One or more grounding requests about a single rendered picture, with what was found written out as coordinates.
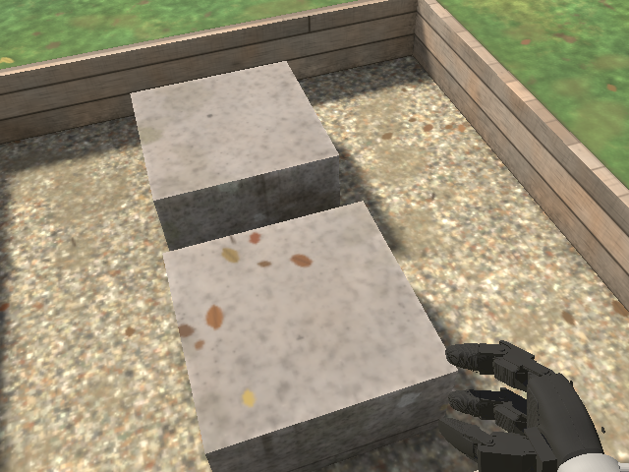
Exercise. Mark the right robot hand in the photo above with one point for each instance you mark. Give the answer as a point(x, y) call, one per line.
point(545, 430)

